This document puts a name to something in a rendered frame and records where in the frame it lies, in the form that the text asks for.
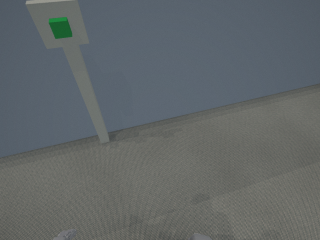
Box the robot left hand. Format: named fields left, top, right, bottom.
left=53, top=229, right=77, bottom=240

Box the button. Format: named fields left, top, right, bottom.
left=48, top=17, right=73, bottom=39

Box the panel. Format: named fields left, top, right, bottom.
left=25, top=0, right=110, bottom=143

